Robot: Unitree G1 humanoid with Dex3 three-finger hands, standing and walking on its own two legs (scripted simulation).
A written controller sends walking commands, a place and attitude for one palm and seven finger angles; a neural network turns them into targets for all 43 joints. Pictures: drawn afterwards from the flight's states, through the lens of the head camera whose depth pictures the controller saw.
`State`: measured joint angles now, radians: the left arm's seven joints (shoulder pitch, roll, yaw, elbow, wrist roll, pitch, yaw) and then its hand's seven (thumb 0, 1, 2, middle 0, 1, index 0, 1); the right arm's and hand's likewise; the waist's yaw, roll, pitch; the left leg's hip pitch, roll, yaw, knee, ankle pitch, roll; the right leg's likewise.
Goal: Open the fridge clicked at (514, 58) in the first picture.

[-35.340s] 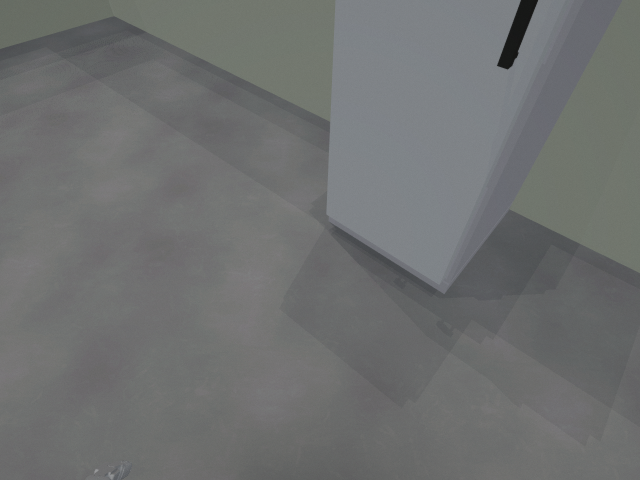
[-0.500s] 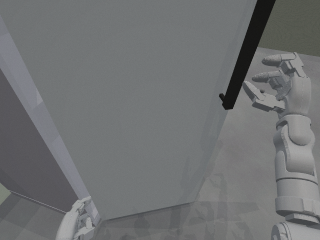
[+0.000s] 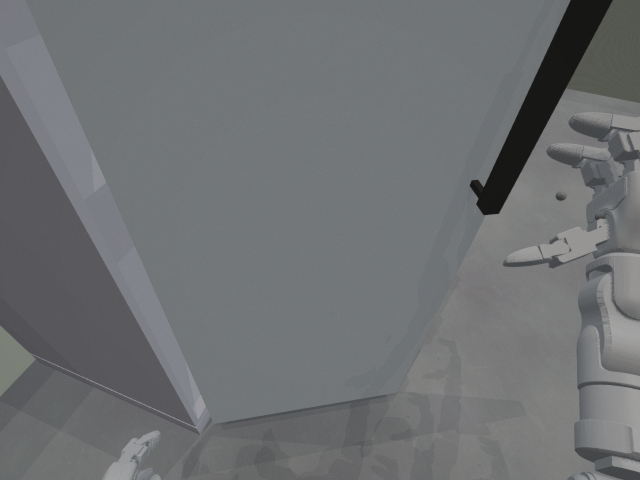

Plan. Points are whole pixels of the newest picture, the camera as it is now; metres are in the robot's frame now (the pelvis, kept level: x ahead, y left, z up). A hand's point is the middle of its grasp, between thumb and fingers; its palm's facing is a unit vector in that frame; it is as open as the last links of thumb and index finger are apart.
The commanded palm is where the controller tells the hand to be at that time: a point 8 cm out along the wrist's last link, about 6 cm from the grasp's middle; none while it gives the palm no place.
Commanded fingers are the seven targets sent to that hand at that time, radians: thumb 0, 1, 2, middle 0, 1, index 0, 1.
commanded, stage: slip the hand off the handle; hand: right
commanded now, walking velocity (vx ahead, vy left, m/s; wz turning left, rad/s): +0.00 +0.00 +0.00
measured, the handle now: (529, 95) +0.48 -0.19 +0.28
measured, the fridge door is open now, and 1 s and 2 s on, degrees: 59 59 59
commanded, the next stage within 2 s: draw the hand back to the body in 1.24 s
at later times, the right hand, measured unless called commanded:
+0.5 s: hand (633, 204) +0.35 -0.28 +0.24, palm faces +0.23 +0.97 -0.11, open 14.7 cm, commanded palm +0.32 -0.32 +0.23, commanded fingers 0.00 0.55 -0.20 0.25 1.15 0.25 1.15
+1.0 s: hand out of the picture +0.28 -0.27 +0.23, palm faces +0.23 +0.97 -0.12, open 14.7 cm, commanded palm +0.24 -0.31 +0.23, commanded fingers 0.00 0.55 -0.20 0.25 1.15 0.25 1.15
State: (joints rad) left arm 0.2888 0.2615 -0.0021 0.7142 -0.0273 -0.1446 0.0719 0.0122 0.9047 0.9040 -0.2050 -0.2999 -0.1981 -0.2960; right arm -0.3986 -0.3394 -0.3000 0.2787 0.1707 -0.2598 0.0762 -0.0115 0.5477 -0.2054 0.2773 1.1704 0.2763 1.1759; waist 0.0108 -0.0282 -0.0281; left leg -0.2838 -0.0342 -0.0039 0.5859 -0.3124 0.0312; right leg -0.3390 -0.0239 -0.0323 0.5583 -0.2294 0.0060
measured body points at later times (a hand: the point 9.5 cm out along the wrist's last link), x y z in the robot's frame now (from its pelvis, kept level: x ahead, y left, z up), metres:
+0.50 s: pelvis +0.02 -0.02 +0.00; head +0.02 -0.02 +0.45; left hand +0.20 +0.20 -0.08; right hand +0.34 -0.33 +0.24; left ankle +0.00 +0.10 -0.73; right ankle +0.04 -0.13 -0.73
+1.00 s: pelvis +0.01 -0.02 +0.00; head -0.02 -0.01 +0.45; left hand +0.19 +0.21 -0.08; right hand +0.26 -0.32 +0.24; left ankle +0.00 +0.10 -0.73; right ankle +0.04 -0.13 -0.73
